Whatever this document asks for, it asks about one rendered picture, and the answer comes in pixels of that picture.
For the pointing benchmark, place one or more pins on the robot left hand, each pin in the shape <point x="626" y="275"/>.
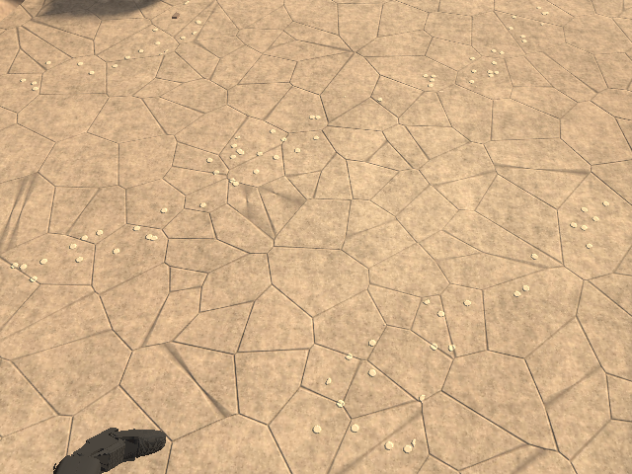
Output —
<point x="106" y="450"/>

